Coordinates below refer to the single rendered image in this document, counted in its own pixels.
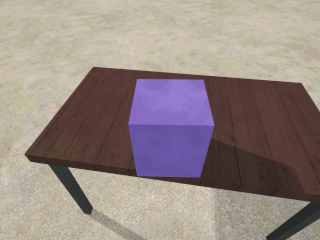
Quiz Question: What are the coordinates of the carton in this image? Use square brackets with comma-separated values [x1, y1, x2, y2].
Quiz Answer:
[128, 79, 215, 178]

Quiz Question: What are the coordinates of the table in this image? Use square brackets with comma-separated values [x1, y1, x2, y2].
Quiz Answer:
[24, 67, 320, 240]

